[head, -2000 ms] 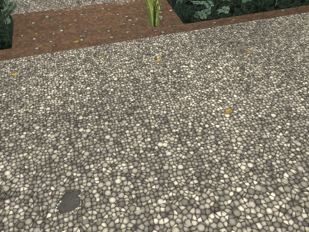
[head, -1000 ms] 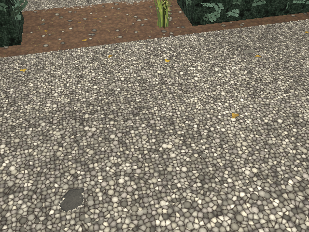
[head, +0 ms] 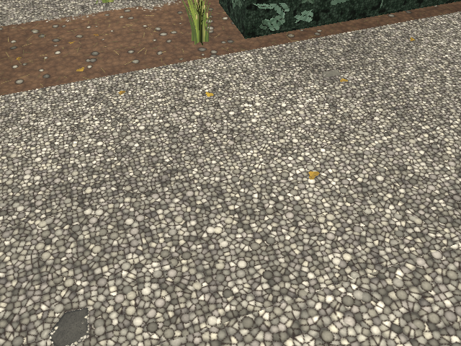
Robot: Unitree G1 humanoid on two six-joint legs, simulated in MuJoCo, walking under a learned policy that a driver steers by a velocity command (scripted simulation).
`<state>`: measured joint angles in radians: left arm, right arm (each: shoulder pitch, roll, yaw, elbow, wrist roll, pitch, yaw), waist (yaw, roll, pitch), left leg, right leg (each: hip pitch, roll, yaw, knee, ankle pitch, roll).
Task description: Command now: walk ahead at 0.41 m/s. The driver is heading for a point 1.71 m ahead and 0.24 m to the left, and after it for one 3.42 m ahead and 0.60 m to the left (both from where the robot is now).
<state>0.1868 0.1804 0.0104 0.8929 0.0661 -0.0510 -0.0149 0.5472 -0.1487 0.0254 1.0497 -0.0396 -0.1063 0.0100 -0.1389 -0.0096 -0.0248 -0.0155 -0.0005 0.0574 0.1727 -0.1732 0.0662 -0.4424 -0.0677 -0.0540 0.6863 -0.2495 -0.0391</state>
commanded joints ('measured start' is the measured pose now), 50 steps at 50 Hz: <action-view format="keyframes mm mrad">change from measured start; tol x32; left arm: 1 -88 71 34 -65 -15 -28 1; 8 443 172 94 69 35 -73 0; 29 661 31 -6 338 56 -57 -44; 50 208 9 11 38 42 -14 -67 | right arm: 1 -31 -136 -35 -53 4 -6 -16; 32 -789 -38 -88 -287 12 39 70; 35 -704 -62 -102 -263 2 43 59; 39 194 -170 -116 25 -23 -2 11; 43 -301 2 -83 -44 13 -27 7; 50 -207 -105 -94 -22 -67 -38 57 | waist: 1 36 126 125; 35 88 -155 102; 39 -102 148 -376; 41 -50 -14 81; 50 192 94 97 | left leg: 1 13 331 -261 -124 -265 203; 5 -170 254 -175 50 -254 157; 10 -858 1 -235 991 -177 89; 30 -825 -2 -57 574 204 -4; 36 -202 -93 50 517 29 62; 39 762 372 -646 340 624 430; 43 -183 282 -351 43 451 301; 50 -513 109 -119 126 219 153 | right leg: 1 -47 -2 7 -120 46 -39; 6 461 8 25 -268 162 -113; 8 835 -332 667 -526 -170 -344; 15 384 -150 156 -508 390 -140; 36 349 -162 58 -150 1396 -13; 37 181 -111 50 55 1299 29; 39 -361 144 98 830 -416 123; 50 169 16 19 305 330 -34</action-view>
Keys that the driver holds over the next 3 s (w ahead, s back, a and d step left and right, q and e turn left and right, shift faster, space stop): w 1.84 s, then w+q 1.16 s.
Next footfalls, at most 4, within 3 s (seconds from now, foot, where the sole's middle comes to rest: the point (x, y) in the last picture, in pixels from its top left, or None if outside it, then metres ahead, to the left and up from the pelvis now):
0.12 right None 0.12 -0.15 -0.79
0.74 left None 0.44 0.00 -0.79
1.10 right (292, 304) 0.65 -0.26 -0.79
1.52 left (206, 276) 0.89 -0.01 -0.97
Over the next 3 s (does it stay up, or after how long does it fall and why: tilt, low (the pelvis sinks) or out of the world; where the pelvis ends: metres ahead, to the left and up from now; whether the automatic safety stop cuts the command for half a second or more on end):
stays up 1.64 0.08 -0.38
